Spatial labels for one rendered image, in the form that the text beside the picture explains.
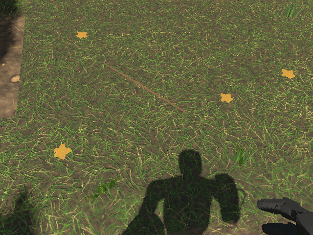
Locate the robot right hand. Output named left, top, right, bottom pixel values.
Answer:
left=256, top=197, right=313, bottom=235

